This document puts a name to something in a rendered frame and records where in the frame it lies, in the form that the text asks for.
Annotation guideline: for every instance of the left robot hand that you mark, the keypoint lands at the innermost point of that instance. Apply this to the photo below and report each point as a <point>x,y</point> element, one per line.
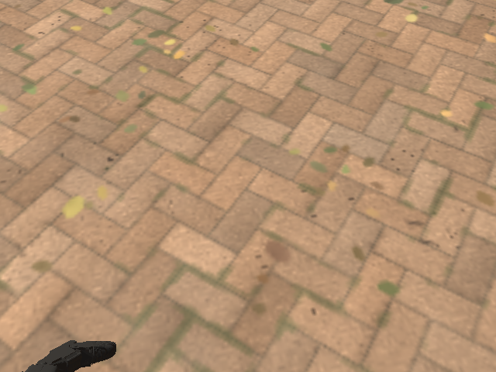
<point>71,356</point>

